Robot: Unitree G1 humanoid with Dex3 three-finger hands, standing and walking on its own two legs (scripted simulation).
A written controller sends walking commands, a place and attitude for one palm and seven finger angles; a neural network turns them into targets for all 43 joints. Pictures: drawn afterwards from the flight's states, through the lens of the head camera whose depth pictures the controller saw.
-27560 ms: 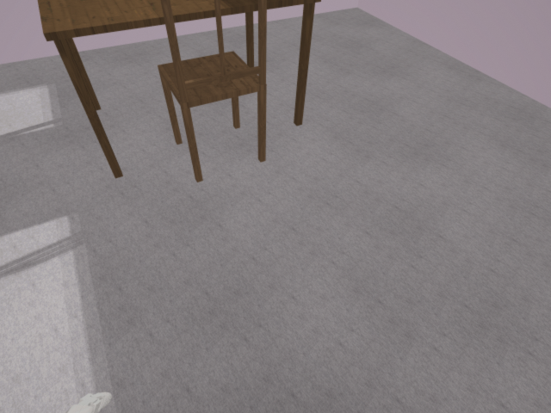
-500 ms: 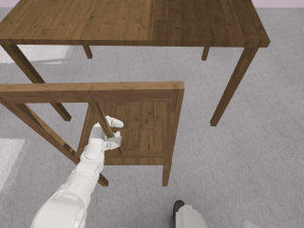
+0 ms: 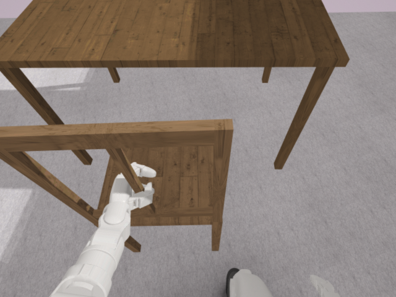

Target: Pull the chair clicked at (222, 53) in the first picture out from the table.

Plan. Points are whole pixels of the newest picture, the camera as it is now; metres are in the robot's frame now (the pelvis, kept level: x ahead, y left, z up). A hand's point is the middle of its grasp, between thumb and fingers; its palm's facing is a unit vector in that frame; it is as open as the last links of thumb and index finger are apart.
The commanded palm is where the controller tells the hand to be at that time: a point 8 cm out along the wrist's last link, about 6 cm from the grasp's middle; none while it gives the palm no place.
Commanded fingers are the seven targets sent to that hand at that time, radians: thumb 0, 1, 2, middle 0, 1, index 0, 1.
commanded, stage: stop walking, hand still on the chair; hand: left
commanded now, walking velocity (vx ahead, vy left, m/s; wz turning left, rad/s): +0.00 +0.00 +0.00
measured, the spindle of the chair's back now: (137, 186) +0.34 +0.15 -0.03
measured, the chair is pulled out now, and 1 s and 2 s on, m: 0.24 0.24 0.24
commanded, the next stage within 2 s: open the thumb and straighten the fingers in 0.86 s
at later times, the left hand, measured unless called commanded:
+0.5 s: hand (148, 194) +0.33 +0.13 -0.05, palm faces -0.04 -0.98 -0.18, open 5.1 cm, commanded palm +0.31 +0.19 -0.03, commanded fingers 0.00 0.90 0.90 -0.50 -1.45 -0.50 -1.45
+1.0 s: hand (146, 195) +0.33 +0.14 -0.05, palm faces -0.07 -0.99 -0.15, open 5.1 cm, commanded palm +0.31 +0.19 -0.03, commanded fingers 0.00 0.54 0.73 -0.50 -1.45 -0.50 -1.45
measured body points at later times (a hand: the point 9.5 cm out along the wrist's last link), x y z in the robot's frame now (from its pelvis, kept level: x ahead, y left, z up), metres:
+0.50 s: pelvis +0.04 +0.02 +0.01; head +0.07 +0.02 +0.46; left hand +0.33 +0.18 -0.04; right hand +0.17 -0.22 -0.10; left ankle -0.07 +0.15 -0.72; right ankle +0.12 -0.11 -0.72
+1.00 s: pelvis +0.05 +0.04 +0.01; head +0.07 +0.03 +0.46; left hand +0.33 +0.19 -0.04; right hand +0.16 -0.21 -0.11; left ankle -0.07 +0.15 -0.72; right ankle +0.12 -0.11 -0.72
